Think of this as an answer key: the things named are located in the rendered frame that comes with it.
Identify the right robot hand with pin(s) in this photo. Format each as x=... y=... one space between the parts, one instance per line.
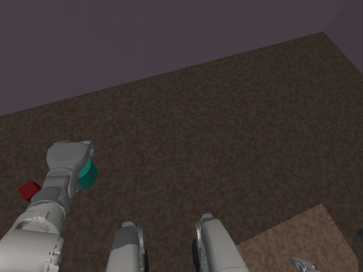
x=302 y=265

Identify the left robot hand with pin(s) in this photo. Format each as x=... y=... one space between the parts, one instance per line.
x=73 y=155

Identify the left robot arm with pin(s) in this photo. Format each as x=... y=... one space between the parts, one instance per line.
x=34 y=242

